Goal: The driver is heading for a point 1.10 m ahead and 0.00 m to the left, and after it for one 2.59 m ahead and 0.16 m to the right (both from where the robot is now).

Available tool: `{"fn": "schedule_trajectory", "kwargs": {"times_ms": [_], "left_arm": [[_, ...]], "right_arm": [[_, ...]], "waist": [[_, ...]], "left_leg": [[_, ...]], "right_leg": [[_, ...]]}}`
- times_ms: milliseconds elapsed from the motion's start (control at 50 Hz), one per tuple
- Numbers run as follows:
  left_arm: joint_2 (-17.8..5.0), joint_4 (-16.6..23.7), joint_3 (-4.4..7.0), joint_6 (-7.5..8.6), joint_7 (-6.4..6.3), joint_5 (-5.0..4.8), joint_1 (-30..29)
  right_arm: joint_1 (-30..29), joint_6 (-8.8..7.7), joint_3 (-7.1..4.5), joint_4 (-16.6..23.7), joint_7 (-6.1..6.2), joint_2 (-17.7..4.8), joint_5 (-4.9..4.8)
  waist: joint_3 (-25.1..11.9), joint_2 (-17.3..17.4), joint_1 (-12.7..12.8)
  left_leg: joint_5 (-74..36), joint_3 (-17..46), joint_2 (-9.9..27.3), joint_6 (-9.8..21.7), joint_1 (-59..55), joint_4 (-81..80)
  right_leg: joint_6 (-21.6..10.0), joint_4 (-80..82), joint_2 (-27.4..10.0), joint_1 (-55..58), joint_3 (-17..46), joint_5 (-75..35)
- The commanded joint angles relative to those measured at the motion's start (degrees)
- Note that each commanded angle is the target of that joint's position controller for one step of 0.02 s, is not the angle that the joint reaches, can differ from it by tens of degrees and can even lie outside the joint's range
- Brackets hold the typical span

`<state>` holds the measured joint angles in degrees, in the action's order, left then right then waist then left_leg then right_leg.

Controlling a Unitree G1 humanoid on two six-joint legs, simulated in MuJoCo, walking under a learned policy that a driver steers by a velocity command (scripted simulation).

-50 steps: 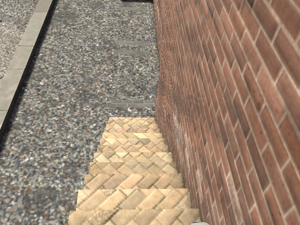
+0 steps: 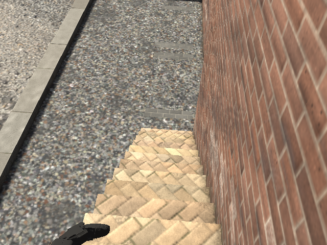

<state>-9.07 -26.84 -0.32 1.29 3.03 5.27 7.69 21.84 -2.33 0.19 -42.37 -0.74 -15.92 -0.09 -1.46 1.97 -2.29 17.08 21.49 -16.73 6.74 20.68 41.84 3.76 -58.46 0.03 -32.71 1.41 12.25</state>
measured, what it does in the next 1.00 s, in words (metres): goes down: right foot, then left foot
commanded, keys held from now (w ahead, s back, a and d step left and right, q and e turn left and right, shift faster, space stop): q+shift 0.30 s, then e+shift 0.24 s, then w+e+shift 0.46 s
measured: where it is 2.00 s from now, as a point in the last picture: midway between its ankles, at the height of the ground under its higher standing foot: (160, 243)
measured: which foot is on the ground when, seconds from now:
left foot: down 0.00-0.06, up 0.08-0.34, down 0.36-0.60, up 0.62-1.00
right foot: up 0.00-0.02, down 0.04-0.38, up 0.40-0.60, down 0.62-1.00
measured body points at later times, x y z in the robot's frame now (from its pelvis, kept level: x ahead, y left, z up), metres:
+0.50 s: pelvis +0.05 +0.02 -0.04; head +0.04 +0.03 +0.41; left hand +0.01 +0.31 -0.17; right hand +0.23 -0.14 -0.16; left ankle +0.05 +0.16 -0.72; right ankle +0.03 -0.12 -0.67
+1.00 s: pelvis +0.20 +0.06 -0.03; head +0.22 +0.02 +0.41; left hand +0.02 +0.27 -0.14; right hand +0.48 -0.09 -0.13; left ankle +0.23 +0.26 -0.71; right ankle +0.05 -0.04 -0.72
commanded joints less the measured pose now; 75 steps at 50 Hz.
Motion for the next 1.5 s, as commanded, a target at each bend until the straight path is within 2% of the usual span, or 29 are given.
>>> {"fn": "schedule_trajectory", "kwargs": {"times_ms": [20, 60, 80, 100, 160, 180, 320, 340, 360, 420, 460, 480, 520, 600, 640, 680, 740, 760, 780, 820, 900, 1060, 1140, 1180, 1260, 1320, 1380, 1460, 1500], "left_arm": [[-2.0, 6.2, 1.57, 2.28, -0.33, -1.92, -4.5], [-10.1, 3.6, 5.04, 4.59, -1.65, -3.52, 7.1], [-14.7, -1.4, 6.77, 3.73, -1.57, -1.33, 16.0], [-14.5, -2.9, 7.26, 2.79, -1.52, 0.81, 22.4], [-9.2, -2.2, 6.02, 3.31, -3.44, -3.95, 6.5], [-10.4, -2.1, 6.42, 4.64, -4.08, -2.55, -1.1], [-15.1, -7.9, 5.29, 10.53, -7.68, -0.87, 4.5], [-15.9, -10.6, 7.97, 0.82, -2.24, -23.95, 4.0], [-17.1, -11.5, 7.69, -2.91, -0.01, -24.48, 8.4], [-10.9, -14.4, 4.20, -7.16, -0.66, -14.82, 14.3], [-7.1, -15.1, 3.13, -8.10, -0.98, -14.01, 7.1], [-6.6, -18.2, 3.65, -8.21, -1.30, -11.98, 6.6], [-6.7, -22.3, 3.79, -8.35, -1.37, -8.52, 13.0], [-8.8, -29.2, 6.14, -7.08, 1.14, -9.41, 27.1], [-15.3, -32.7, 8.53, -5.24, 0.33, -10.56, 47.9], [-13.7, -28.9, 8.76, -3.87, -1.73, -11.09, 25.4], [-4.6, -30.2, 6.25, -5.05, -5.12, -11.04, 22.7], [4.8, -25.0, -1.62, 2.96, -3.26, 5.93, 16.5], [-6.0, -28.8, 4.51, 1.86, -5.07, -3.76, 25.1], [-6.8, -27.4, 4.07, 1.22, -5.94, -5.81, 28.7], [-6.6, -29.7, 3.86, 1.26, -6.08, -6.25, 35.9], [-6.5, -30.6, 5.62, 0.14, -5.56, -5.34, 27.1], [-9.8, -23.6, 6.65, -0.45, -3.42, -5.72, 12.2], [-4.3, -19.0, 4.37, 0.02, -4.49, -7.26, 22.1], [-9.6, -18.8, 6.29, -1.74, -4.67, -2.78, 9.2], [-4.4, -19.4, 4.96, -3.49, -3.34, -1.85, 11.1], [-2.9, -17.4, 3.97, -0.12, -0.91, -5.69, 6.0], [-9.1, -27.8, 5.94, -2.40, -2.98, -6.49, 27.2], [-16.8, -30.1, 8.26, -4.09, -5.47, -3.68, 40.8]], "right_arm": [[-3.5, -0.10, -2.61, 6.9, -1.59, -8.4, -1.88], [2.8, 1.39, -1.02, 8.5, -2.62, -2.9, -0.13], [2.0, 2.18, 1.01, 10.8, -4.04, 3.1, 2.88], [-4.5, 2.36, -0.47, 11.6, -4.31, -1.5, 3.95], [0.9, 3.91, -1.21, 4.9, -4.71, -4.2, 3.71], [2.0, 3.98, -0.78, 4.6, -6.12, -2.5, 6.09], [-11.6, 3.85, -1.67, 11.2, -9.21, -1.8, 5.39], [-15.5, 4.33, -1.84, 7.3, -6.83, 3.3, -11.29], [-7.6, 3.27, -2.02, 4.2, -5.88, 4.4, -9.17], [8.6, 4.90, -5.66, -0.5, -4.14, -3.9, -6.21], [-0.9, 6.39, -7.39, 0.8, -3.24, -8.1, -3.35], [-8.0, 6.75, -6.65, 0.4, -3.14, -4.8, -3.71], [-13.0, 6.74, -5.92, -0.9, -1.61, -0.8, -2.98], [-18.3, 8.58, -7.22, -1.0, -1.36, -4.1, -7.28], [-35.1, 9.03, -3.91, 1.7, -1.03, 2.7, -7.36], [-22.4, 7.13, -6.50, -2.5, -1.59, -2.6, -5.76], [-21.0, 5.60, -5.99, -8.9, 0.06, 2.3, -3.95], [-26.2, -0.78, 1.18, -0.9, 0.48, 10.6, 8.27], [-26.2, 1.85, -1.62, -10.1, 0.95, 6.0, 8.47], [-30.5, 2.61, -0.20, -7.6, 1.30, 5.8, 6.35], [-32.0, 2.12, 0.02, -5.6, 1.48, 3.0, 4.91], [-33.0, -1.57, 0.87, 1.2, -0.61, 9.9, 0.29], [5.2, -0.40, -4.89, -6.2, 1.35, -0.9, 0.77], [1.2, -2.36, -4.26, -5.5, -0.19, -3.0, 3.58], [-0.5, -5.27, -3.61, -6.0, -0.46, 1.1, 3.42], [-2.7, -4.94, -4.03, -8.0, 0.42, -2.2, 1.73], [-9.5, -7.20, -2.01, -8.2, 0.82, 2.2, 0.74], [-6.4, -4.42, -3.68, -13.3, 0.78, -5.9, 4.88], [-6.5, 0.35, -4.28, -13.9, 0.94, -6.3, 5.53]], "waist": [[0.7, 0.5, 0.9], [-15.8, -7.8, -0.9], [-14.3, -19.9, 1.4], [-4.9, -11.0, 7.4], [-1.2, -9.2, 1.8], [-2.6, -9.3, -0.5], [5.6, -3.1, 5.0], [7.1, 3.7, 5.4], [2.0, 5.7, 2.5], [-19.6, 16.0, -1.1], [-12.0, 3.3, 1.6], [2.9, 3.3, 4.3], [7.0, 10.0, 7.9], [2.5, 8.3, 14.1], [13.7, -22.3, 28.6], [11.8, -13.3, 7.7], [5.5, -4.0, 4.8], [11.8, -20.2, 3.8], [5.2, -2.8, 6.2], [7.3, -7.3, 8.3], [5.1, -11.6, 9.4], [1.9, -6.1, 13.5], [-3.6, -2.6, -7.7], [-8.5, 12.7, 2.4], [3.4, 3.8, 1.6], [6.9, 8.5, 6.4], [6.8, 0.9, 8.2], [3.2, 3.2, 12.8], [3.4, 0.3, 21.8]], "left_leg": [[-14.7, 18.1, 9.7, 8.4, -0.5, -8.6], [-4.7, 12.4, 5.2, 0.3, 16.4, 1.5], [13.1, -3.1, -2.0, -5.9, 41.9, 13.2], [21.7, -6.7, 3.0, -10.1, 51.0, 17.8], [7.1, -16.1, 12.4, -14.2, 38.0, 35.1], [-0.3, -18.0, 14.0, -13.0, 24.5, 46.9], [-9.1, -20.0, 28.4, -9.0, 24.4, 21.4], [-26.4, -19.5, 21.1, -8.6, 7.9, 5.5], [-32.0, -25.0, 14.0, -9.6, -6.7, 3.0], [-40.1, 1.0, 29.7, 0.4, -30.7, -2.8], [1.5, 7.2, 35.3, 5.4, -6.3, -15.4], [14.6, 6.6, 35.2, 6.6, 8.7, -20.3], [17.6, -4.1, 33.6, 6.4, 19.1, -18.6], [37.4, -24.7, 27.1, -1.6, 25.2, -5.6], [35.1, -26.4, 12.3, -0.2, 52.9, 36.8], [9.8, -14.0, 16.1, 0.0, 40.2, 27.3], [-2.5, -18.4, 17.3, -1.2, 22.0, 29.4], [-14.3, -17.7, 20.9, -1.8, 30.4, 44.7], [-7.6, -22.2, 17.5, -6.2, 21.2, 33.5], [-8.1, -21.8, 17.7, -10.3, 21.3, 29.1], [-2.0, -21.9, 14.4, -9.4, 19.3, 19.2], [-35.1, -18.6, 11.1, -9.2, -7.4, -16.7], [-45.4, -13.3, 26.6, -6.2, -50.6, -21.3], [-79.1, -9.2, 38.7, -4.5, -59.0, 3.2], [-37.6, -3.2, 38.6, 2.3, -20.5, -3.0], [-40.5, -14.7, 35.7, -0.2, -1.2, -5.4], [-1.9, -29.6, 25.0, -5.0, 22.2, -7.8], [-23.8, -32.0, 26.6, -4.4, 2.7, 20.6], [9.6, -33.4, 14.4, -5.6, 11.9, 66.1]], "right_leg": [[0.3, 33.8, 5.0, 15.0, -6.6, 4.9], [-16.5, 22.2, -12.6, 49.7, 5.3, -27.5], [-32.5, 27.6, -27.6, 62.6, 24.0, -41.5], [-34.1, 32.7, -33.2, 58.8, 30.9, -39.1], [-23.8, 34.8, -22.3, 27.8, 10.0, -22.1], [-20.1, 34.9, -18.8, 11.5, 2.3, -14.8], [-9.9, 32.9, -18.8, 14.7, -11.2, 9.8], [-6.6, 23.3, -19.2, 6.2, -12.6, 3.1], [-6.9, 17.0, -18.3, 3.6, -15.2, 2.1], [0.5, -22.1, -8.0, -6.1, -4.5, 41.6], [-0.7, -23.1, -7.3, -4.8, -0.3, 26.3], [-1.9, -19.1, -6.5, -4.3, 2.1, 18.9], [-2.3, -14.6, -3.8, 4.9, 1.1, 20.0], [-5.8, 5.7, 4.8, 26.1, -10.1, 18.6], [-12.1, 39.9, -7.1, 32.7, 31.8, 37.9], [-22.3, 49.4, -14.8, 15.8, 57.7, 56.5], [-19.2, 31.5, -7.8, 7.1, 35.2, 34.4], [-15.3, 26.6, -3.6, 1.6, 23.7, 12.8], [-16.5, 30.3, -5.6, 3.4, 28.8, 29.9], [-17.4, 30.2, -3.3, 5.8, 29.1, 15.9], [-19.2, 22.0, -3.6, 18.8, 26.6, -18.6], [-17.6, 4.7, 7.0, 6.4, 23.9, 13.2], [-15.8, -47.0, 10.1, -21.4, 11.6, 27.6], [-16.0, -53.9, 2.2, -37.2, 8.6, 26.7], [-9.6, -34.7, -4.8, -33.3, 11.1, 4.9], [-7.1, -16.4, -3.4, -12.5, 2.4, -16.2], [-9.0, 13.4, -1.5, 22.9, -4.3, -59.1], [-13.7, 13.0, -1.2, 32.4, -10.3, -47.4], [-17.1, 29.9, -6.4, 49.3, 5.9, -27.1]]}}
